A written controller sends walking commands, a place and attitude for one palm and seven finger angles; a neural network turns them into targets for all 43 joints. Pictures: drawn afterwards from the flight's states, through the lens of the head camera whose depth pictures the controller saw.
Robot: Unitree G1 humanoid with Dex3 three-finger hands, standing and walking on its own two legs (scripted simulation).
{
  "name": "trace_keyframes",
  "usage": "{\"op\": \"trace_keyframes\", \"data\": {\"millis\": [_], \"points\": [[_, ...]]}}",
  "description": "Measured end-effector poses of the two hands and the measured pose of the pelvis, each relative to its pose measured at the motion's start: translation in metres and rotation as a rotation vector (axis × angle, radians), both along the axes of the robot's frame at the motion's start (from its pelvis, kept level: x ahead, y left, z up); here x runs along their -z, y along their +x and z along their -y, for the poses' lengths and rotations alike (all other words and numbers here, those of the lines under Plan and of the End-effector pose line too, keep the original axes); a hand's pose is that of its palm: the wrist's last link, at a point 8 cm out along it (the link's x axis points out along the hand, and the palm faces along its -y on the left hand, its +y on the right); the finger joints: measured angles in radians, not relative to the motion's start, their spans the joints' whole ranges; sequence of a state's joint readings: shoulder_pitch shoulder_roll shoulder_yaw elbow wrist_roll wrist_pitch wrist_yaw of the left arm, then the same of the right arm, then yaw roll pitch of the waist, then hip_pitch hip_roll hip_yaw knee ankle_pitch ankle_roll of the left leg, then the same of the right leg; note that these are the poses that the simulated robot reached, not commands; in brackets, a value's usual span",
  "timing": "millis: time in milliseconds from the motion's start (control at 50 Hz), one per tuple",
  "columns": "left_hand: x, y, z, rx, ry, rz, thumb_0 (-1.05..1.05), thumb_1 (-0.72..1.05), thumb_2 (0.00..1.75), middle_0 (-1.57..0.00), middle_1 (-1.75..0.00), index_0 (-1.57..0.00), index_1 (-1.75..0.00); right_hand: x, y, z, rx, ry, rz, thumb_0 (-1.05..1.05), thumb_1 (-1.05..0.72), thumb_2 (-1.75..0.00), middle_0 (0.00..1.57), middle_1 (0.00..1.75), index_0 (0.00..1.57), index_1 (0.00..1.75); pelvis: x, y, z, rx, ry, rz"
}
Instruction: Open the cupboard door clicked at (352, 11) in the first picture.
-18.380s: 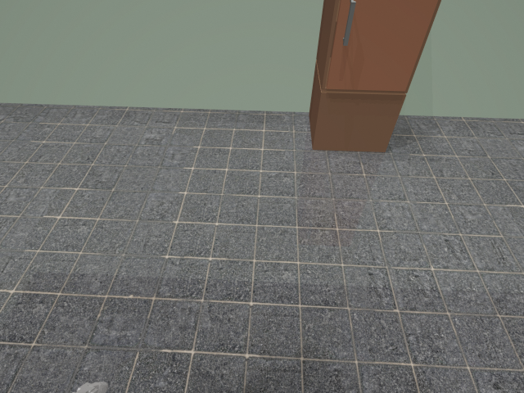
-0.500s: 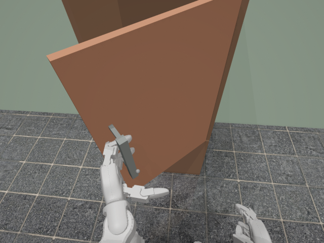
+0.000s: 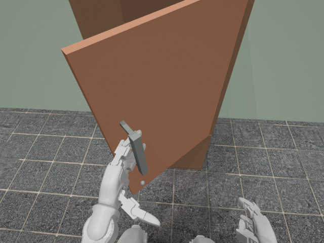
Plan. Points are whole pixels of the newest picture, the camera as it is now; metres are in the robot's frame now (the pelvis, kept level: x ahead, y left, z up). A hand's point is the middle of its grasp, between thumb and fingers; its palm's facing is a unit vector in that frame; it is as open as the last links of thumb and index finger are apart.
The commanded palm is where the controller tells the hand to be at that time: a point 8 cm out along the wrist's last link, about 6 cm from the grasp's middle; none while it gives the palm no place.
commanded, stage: slide the hand sideways off the handle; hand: left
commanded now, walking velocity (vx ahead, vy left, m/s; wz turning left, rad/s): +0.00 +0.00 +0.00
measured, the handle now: (134, 150) +0.32 +0.08 +0.06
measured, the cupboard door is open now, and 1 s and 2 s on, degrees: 44 44 44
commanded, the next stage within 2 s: draw the hand back to the body in 0.96 s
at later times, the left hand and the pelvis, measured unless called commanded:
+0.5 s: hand (125, 196) +0.22 +0.09 +0.06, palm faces -0.11 -0.99 +0.00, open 16.2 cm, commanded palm +0.19 +0.15 +0.06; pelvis +0.00 +0.01 -0.01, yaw -1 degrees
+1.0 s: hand (98, 213) +0.18 +0.14 +0.05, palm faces -0.06 -1.00 -0.03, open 16.3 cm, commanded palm +0.16 +0.19 +0.06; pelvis +0.00 +0.00 -0.02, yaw +0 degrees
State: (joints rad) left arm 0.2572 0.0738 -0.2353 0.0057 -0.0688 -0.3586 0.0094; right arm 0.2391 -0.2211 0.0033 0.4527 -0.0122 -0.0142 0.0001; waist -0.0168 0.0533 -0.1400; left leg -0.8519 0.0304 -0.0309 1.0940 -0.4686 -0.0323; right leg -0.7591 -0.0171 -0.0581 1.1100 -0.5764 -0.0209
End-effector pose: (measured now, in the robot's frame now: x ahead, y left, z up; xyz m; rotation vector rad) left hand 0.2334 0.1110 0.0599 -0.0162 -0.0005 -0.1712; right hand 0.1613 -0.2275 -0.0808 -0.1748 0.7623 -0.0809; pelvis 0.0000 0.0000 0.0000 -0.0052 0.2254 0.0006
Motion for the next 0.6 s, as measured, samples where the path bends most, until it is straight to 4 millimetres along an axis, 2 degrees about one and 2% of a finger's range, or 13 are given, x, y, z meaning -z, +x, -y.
{"op": "trace_keyframes", "data": {"millis": [180,400,600], "points": [[0.000,-0.013,-0.006,-0.053,-0.009,0.011,-0.01,-0.51,0.30,-0.15,-0.31,-0.14,-0.31,-0.003,-0.006,-0.007,0.005,-0.009,0.007,0.01,-0.91,-0.90,0.20,0.30,0.20,0.30,0.005,-0.002,-0.008,0.014,0.000,-0.012],[0.002,-0.028,-0.029,-0.057,0.013,-0.003,-0.01,-0.51,0.30,-0.16,-0.30,-0.16,-0.30,-0.005,0.006,-0.020,-0.018,0.001,0.045,0.01,-0.91,-0.90,0.20,0.30,0.20,0.30,0.008,-0.002,-0.011,0.008,-0.012,-0.016],[0.002,-0.035,-0.040,-0.064,0.022,-0.024,-0.01,-0.50,0.30,-0.17,-0.31,-0.18,-0.31,-0.007,0.014,-0.016,-0.015,-0.006,0.060,0.01,-0.91,-0.90,0.20,0.30,0.20,0.30,0.010,0.002,-0.008,0.009,-0.012,-0.024]]}}
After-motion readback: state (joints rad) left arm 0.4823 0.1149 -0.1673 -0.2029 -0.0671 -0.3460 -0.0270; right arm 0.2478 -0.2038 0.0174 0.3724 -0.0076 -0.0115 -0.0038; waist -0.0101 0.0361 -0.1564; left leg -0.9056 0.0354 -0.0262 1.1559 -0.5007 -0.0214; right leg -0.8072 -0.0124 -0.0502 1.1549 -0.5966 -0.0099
